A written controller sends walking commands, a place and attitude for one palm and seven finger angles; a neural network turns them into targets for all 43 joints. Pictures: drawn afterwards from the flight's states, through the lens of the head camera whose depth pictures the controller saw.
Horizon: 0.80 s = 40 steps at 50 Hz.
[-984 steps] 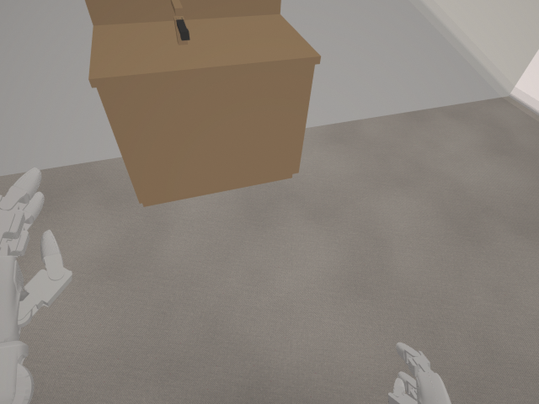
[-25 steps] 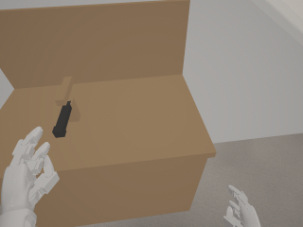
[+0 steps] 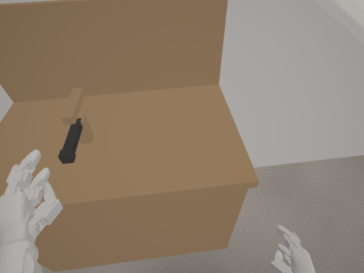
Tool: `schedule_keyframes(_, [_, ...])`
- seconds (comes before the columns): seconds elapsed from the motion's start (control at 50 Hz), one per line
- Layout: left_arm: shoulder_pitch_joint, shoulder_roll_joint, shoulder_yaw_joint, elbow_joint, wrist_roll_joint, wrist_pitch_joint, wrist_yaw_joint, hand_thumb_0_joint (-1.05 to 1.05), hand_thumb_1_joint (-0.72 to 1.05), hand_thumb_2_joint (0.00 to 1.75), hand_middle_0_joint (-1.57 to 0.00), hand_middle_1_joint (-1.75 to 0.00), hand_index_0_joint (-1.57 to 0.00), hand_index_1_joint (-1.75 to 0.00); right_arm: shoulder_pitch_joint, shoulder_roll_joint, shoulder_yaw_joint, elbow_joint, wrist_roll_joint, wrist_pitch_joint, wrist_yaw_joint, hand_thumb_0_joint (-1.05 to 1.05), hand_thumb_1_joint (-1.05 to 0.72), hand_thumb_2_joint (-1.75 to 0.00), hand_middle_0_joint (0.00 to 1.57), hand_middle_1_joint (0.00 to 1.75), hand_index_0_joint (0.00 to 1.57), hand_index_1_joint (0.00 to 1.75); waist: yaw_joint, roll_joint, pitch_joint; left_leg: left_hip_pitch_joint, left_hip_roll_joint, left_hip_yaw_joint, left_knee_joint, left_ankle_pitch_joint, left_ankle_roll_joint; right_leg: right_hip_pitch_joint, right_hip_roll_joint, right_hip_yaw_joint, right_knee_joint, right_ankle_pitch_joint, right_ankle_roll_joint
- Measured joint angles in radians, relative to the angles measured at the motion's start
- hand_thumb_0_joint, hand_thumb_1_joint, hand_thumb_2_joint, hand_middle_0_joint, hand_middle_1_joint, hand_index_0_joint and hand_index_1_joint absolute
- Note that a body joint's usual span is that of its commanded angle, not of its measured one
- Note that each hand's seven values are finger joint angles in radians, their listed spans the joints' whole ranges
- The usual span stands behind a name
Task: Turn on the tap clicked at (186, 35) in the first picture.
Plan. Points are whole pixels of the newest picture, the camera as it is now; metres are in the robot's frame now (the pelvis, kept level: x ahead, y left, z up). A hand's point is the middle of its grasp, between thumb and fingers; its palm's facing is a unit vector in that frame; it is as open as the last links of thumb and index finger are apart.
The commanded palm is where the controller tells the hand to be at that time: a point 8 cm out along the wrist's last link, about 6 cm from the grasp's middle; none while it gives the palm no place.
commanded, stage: reach beside the lever's end, fingers flat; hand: left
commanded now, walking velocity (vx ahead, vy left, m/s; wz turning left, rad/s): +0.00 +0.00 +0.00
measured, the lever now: (67, 156) +0.35 +0.35 +0.04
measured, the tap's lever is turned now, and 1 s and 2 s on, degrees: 0 0 0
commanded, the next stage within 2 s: push the lever round in 1.92 s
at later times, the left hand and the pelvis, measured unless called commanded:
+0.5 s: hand (51, 190) +0.23 +0.29 +0.10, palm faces +0.48 -0.87 -0.13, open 7.5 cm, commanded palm +0.20 +0.34 +0.10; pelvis +0.00 +0.02 +0.00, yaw -1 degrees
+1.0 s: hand (49, 176) +0.28 +0.34 +0.07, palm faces +0.49 -0.86 -0.12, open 7.7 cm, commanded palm +0.24 +0.38 +0.07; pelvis -0.01 +0.03 -0.01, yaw -1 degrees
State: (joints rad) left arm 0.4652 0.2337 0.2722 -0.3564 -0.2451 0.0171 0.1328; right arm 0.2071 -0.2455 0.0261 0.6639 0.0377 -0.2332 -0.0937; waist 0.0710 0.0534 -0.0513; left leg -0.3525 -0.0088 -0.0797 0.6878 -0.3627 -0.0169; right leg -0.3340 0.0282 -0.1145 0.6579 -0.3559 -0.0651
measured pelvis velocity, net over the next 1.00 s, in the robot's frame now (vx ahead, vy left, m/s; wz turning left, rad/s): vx -0.01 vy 0.03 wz -0.03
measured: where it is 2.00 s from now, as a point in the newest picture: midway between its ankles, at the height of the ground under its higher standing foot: outside the picture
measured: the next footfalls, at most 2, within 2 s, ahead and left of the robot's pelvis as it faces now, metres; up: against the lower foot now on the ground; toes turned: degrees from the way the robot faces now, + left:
none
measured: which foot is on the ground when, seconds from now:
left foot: down 0.00-1.00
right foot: down 0.00-1.00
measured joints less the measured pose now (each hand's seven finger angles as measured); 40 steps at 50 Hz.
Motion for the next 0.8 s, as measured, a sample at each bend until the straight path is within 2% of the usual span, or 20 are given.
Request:
schedule_keyframes(0.1, [-0.054,0.011,0.004,0.057,-0.005,-0.035,-0.022,0.02,0.90,0.90,-0.20,-0.30,-0.20,-0.30,-0.004,-0.001,0.000,0.015,0.001,-0.003,-0.002,0.01,-0.91,-0.90,0.20,0.30,0.20,0.30,-0.009,-0.003,0.001,-0.013,-0.002,0.004,0.000,0.005,0.002,-0.015,-0.003,0.003,0.003,0.004,0.002])
schedule_keyframes(0.26, [-0.125,0.028,0.042,0.165,-0.010,-0.023,-0.024,0.02,0.90,0.90,-0.20,-0.29,-0.20,-0.29,-0.002,0.001,-0.003,0.019,0.003,0.010,-0.002,0.01,-0.91,-0.90,0.20,0.30,0.20,0.30,-0.022,-0.008,0.000,-0.018,-0.001,0.016,-0.011,0.011,0.007,-0.024,-0.002,0.015,-0.008,0.015,0.007])
schedule_keyframes(0.44, [-0.158,0.032,0.074,0.250,-0.010,-0.092,-0.047,0.02,0.90,0.90,-0.20,-0.28,-0.19,-0.28,0.003,-0.005,-0.010,0.028,0.001,0.010,0.003,0.01,-0.91,-0.90,0.20,0.30,0.20,0.30,-0.025,-0.011,-0.004,-0.036,-0.006,0.023,0.000,0.007,0.016,-0.040,-0.007,0.023,-0.002,0.016,0.016])
schedule_keyframes(0.8, [-0.326,0.056,0.108,0.460,0.004,-0.164,-0.083,0.02,0.90,0.90,-0.18,-0.23,-0.18,-0.23,-0.010,-0.002,-0.008,0.038,-0.006,0.019,0.002,0.01,-0.91,-0.90,0.20,0.30,0.20,0.30,-0.036,-0.017,-0.001,-0.094,-0.017,0.030,0.035,0.003,0.031,-0.094,-0.018,0.028,0.021,0.019,0.033])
